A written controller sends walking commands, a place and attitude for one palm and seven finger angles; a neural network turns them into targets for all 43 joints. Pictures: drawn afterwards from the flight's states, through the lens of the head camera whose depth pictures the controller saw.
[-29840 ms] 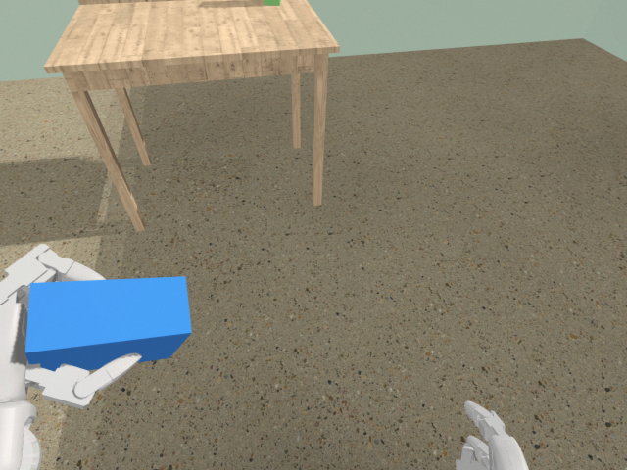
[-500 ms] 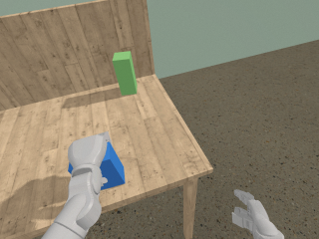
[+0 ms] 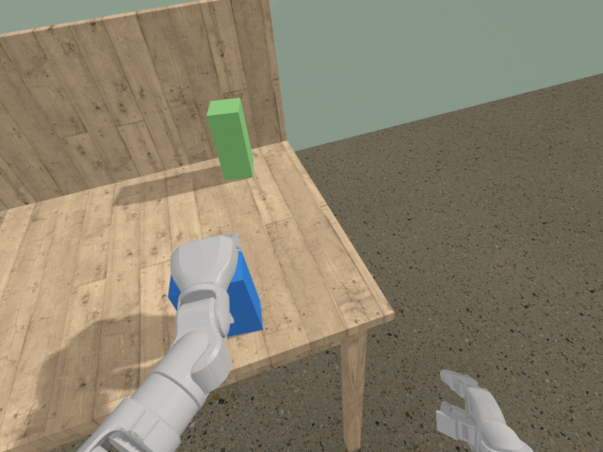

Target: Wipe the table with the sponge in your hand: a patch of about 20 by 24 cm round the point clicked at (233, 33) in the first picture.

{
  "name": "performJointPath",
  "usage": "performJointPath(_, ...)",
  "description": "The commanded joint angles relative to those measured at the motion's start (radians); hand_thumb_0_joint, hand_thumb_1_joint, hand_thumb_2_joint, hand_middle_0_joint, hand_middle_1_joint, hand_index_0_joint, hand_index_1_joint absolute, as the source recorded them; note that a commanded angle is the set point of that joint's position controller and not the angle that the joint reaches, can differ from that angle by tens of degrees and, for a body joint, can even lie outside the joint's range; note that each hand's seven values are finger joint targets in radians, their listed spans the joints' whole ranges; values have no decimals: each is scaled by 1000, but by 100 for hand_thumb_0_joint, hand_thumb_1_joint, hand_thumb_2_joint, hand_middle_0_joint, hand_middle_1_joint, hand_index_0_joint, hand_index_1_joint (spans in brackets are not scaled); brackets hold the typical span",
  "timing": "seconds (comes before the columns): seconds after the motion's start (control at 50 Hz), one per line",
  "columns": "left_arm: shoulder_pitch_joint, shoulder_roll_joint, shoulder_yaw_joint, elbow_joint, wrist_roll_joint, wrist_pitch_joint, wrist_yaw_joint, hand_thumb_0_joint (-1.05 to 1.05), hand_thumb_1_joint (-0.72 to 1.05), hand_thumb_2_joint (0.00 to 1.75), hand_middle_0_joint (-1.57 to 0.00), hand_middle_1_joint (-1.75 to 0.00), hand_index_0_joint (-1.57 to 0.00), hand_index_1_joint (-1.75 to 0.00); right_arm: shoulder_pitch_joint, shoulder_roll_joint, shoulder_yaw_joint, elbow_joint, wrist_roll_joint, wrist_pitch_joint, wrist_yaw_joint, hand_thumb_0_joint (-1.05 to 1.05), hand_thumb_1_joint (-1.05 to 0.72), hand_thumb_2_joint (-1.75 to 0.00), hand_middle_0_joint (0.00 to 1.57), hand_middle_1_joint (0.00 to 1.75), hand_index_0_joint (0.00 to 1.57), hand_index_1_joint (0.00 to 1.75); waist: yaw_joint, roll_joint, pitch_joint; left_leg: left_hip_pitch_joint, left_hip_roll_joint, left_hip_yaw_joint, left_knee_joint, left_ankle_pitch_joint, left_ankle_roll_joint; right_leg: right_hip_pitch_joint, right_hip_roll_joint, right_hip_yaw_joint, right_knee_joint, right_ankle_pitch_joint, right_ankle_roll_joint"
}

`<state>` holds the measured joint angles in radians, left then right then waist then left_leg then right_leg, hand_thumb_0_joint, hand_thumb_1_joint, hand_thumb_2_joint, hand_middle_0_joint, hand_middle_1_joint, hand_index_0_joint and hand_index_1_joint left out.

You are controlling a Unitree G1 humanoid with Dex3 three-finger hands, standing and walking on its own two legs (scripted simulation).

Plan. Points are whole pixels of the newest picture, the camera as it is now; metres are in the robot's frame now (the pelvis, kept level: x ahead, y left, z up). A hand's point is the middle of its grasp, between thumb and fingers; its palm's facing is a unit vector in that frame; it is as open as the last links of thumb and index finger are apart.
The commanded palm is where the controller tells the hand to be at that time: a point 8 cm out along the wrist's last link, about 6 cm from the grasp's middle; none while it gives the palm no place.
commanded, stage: wipe forward along the third lane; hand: left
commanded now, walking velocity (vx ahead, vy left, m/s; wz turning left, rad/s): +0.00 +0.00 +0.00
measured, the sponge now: (223, 307) +0.32 +0.17 +0.02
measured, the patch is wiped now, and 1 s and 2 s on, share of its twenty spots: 1.00 1.00 1.00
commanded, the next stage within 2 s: wipe back along the third lane in 1.54 s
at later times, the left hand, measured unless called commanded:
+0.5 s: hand (224, 259) +0.37 +0.18 +0.06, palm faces -0.04 -0.03 -1.00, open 10.0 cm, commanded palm +0.35 +0.18 +0.10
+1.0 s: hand (219, 242) +0.41 +0.20 +0.07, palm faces -0.06 -0.02 -1.00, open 10.0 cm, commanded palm +0.40 +0.21 +0.10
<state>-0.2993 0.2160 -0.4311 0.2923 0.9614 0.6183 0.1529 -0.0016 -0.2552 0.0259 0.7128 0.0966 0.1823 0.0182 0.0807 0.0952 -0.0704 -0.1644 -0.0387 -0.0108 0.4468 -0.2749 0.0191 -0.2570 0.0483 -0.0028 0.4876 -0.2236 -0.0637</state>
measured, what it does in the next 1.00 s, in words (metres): stands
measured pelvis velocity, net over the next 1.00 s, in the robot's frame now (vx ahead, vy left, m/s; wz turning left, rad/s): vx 0.00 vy -0.02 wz -0.01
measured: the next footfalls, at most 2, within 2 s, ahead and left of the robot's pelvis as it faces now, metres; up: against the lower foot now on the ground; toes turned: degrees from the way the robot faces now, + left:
none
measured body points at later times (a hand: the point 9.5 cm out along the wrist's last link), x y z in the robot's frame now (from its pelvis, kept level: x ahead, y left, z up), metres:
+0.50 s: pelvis +0.00 -0.01 +0.00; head -0.01 -0.05 +0.45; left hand +0.37 +0.18 +0.12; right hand +0.19 -0.25 -0.12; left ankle -0.02 +0.11 -0.74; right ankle +0.02 -0.08 -0.74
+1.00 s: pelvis +0.00 -0.02 +0.00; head +0.02 -0.05 +0.45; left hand +0.41 +0.19 +0.12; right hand +0.16 -0.26 -0.13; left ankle -0.02 +0.11 -0.74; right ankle +0.02 -0.08 -0.74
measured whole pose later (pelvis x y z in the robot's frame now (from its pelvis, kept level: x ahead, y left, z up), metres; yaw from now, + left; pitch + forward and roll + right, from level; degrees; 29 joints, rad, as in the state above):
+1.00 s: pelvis +0.00 -0.02 +0.00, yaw +0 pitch +7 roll +1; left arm -0.68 0.28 -0.23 0.84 0.95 0.43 0.19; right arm 0.10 -0.27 0.03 0.73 0.09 0.17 -0.06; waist 0.00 0.06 -0.10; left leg -0.31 -0.01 -0.01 0.47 -0.27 0.00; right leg -0.40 0.07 -0.01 0.48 -0.20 -0.08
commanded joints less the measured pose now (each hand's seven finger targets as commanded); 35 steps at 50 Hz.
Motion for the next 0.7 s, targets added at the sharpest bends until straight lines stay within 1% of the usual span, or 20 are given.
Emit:
performJointPath(0.0,-338,50,80,-28,-19,2,20,0,10,130,-120,-160,-120,-160,-231,-97,-21,-160,2,-47,-20,0,-90,-90,20,30,20,30,-23,-200,-138,-90,-5,3,-63,106,31,135,-28,85,-96,72,-1)
performJointPath(0.04,-361,93,121,23,-9,7,16,0,10,130,-120,-160,-120,-160,-227,-103,-19,-154,1,-40,-27,0,-90,-90,20,30,20,30,-22,-195,-127,-104,-4,-7,-70,90,30,121,-22,102,-104,46,-8)
performJointPath(0.1,-378,48,81,59,-2,-1,10,0,10,130,-120,-160,-120,-160,-205,-101,-21,-162,1,-35,-29,0,-90,-90,20,30,20,30,-29,-182,-159,-103,-7,2,-57,109,29,124,-29,84,-87,82,-7)
performJointPath(0.12,-380,62,95,79,-3,-5,10,0,10,130,-120,-160,-120,-160,-198,-102,-22,-160,0,-33,-32,0,-90,-90,20,30,20,30,-30,-198,-166,-110,-8,3,-54,109,29,131,-30,93,-88,91,-5)
performJointPath(0.14,-359,121,156,99,-4,-8,13,0,10,130,-120,-160,-120,-160,-197,-109,-23,-159,-3,-30,-36,0,-90,-90,20,30,20,30,-17,-191,-170,-129,-8,-2,-57,98,28,141,-27,113,-93,77,-8)
performJointPath(0.16,-384,71,110,95,-9,-16,12,0,10,130,-120,-160,-120,-160,-187,-103,-20,-164,-2,-29,-39,0,-90,-90,20,30,20,30,-32,-204,-182,-129,-10,8,-51,106,30,152,-34,104,-87,101,-2)
performJointPath(0.22,-376,79,120,143,-8,-22,12,0,10,130,-120,-160,-120,-160,-177,-107,-22,-163,1,-29,-47,0,-90,-90,20,30,20,30,-34,-212,-158,-147,-9,10,-49,93,27,129,-36,108,-92,93,0)
performJointPath(0.24,-384,113,154,156,-6,-25,11,0,10,130,-120,-160,-120,-160,-172,-114,-22,-161,-2,-29,-49,0,-90,-90,20,30,20,30,-30,-208,-159,-156,-8,1,-54,83,27,123,-31,117,-95,79,-4)
performJointPath(0.32,-432,106,137,226,1,-37,14,0,10,130,-120,-160,-120,-160,-144,-114,-20,-152,0,-33,-63,0,-90,-90,20,30,20,30,-45,-215,-143,-174,-8,14,-45,66,27,102,-40,112,-99,64,4)
performJointPath(0.34,-433,157,187,225,-4,-42,15,0,10,130,-120,-160,-120,-160,-144,-119,-23,-152,-3,-34,-67,0,-90,-90,20,30,20,30,-34,-208,-162,-180,-9,7,-49,58,27,114,-37,129,-106,50,2)
performJointPath(0.36,-465,133,156,233,1,-49,15,0,10,130,-120,-160,-120,-160,-134,-116,-22,-149,-1,-33,-71,0,-90,-90,20,30,20,30,-50,-211,-170,-179,-9,15,-42,62,28,116,-43,120,-98,56,6)
performJointPath(0.42,-486,128,152,267,2,-61,17,0,10,130,-120,-160,-120,-160,-118,-117,-24,-146,0,-37,-75,0,-90,-90,20,30,20,30,-51,-196,-176,-179,-8,17,-39,70,28,106,-44,114,-95,76,6)
performJointPath(0.44,-487,156,182,274,0,-65,17,0,10,130,-120,-160,-120,-160,-116,-121,-25,-147,-3,-38,-75,0,-90,-90,20,30,20,30,-42,-195,-193,-186,-7,10,-43,66,27,113,-40,122,-97,70,3)
performJointPath(0.5,-465,133,171,299,-6,-82,24,0,10,130,-120,-160,-120,-160,-95,-118,-28,-148,-2,-41,-74,0,-90,-90,20,30,20,30,-46,-218,-205,-191,-6,19,-32,93,28,133,-45,111,-84,137,9)
performJointPath(0.52,-470,136,172,297,-9,-85,25,0,10,130,-120,-160,-120,-160,-95,-117,-27,-150,-1,-40,-74,0,-90,-90,20,30,20,30,-46,-209,-203,-195,-6,19,-33,85,28,131,-46,113,-88,131,10)
performJointPath(0.54,-471,187,221,307,-9,-89,28,0,10,130,-120,-160,-120,-160,-94,-125,-30,-145,-5,-39,-76,0,-90,-90,20,30,20,30,-37,-218,-215,-203,-6,10,-36,86,27,141,-44,127,-89,133,6)
performJointPath(0.6,-511,148,177,332,-3,-101,30,0,10,130,-120,-160,-120,-160,-78,-121,-29,-140,-1,-41,-78,0,-90,-90,20,30,20,30,-62,-224,-176,-206,-4,19,-34,71,30,108,-47,116,-95,113,14)
performJointPath(0.62,-523,155,182,332,-5,-106,32,0,10,130,-120,-160,-120,-160,-73,-121,-30,-140,-2,-44,-81,0,-90,-90,20,30,20,30,-62,-230,-191,-207,-5,21,-33,63,32,113,-49,118,-100,99,18)
performJointPath(0.64,-529,221,237,349,0,-111,37,0,10,130,-120,-160,-120,-160,-72,-128,-31,-132,-6,-44,-84,0,-90,-90,20,30,20,30,-51,-215,-199,-212,-5,12,-35,65,29,116,-46,134,-100,99,11)
performJointPath(0.68,-537,174,198,369,0,-121,40,0,10,130,-120,-160,-120,-160,-56,-121,-30,-128,-4,-46,-83,0,-90,-90,20,30,20,30,-66,-226,-201,-217,-4,24,-28,70,31,120,-51,118,-93,123,20)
